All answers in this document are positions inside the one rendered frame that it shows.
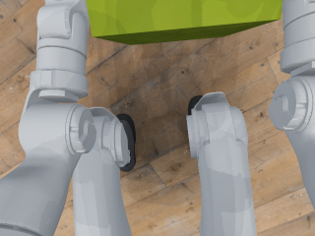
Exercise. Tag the robot right forearm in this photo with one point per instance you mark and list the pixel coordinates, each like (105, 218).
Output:
(298, 55)

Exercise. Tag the robot left forearm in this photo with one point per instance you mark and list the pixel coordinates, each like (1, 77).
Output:
(61, 54)

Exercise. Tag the robot left upper arm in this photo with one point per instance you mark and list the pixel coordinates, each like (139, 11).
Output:
(33, 195)

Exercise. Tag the carton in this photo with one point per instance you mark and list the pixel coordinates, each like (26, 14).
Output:
(136, 22)

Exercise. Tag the right robot foot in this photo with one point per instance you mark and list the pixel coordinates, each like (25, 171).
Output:
(193, 102)

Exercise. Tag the left robot foot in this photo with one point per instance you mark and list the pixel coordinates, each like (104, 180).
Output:
(129, 128)

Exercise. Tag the robot right upper arm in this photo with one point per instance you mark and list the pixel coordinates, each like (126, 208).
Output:
(292, 110)

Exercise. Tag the robot foot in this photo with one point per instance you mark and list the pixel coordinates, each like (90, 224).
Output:
(129, 128)
(193, 102)

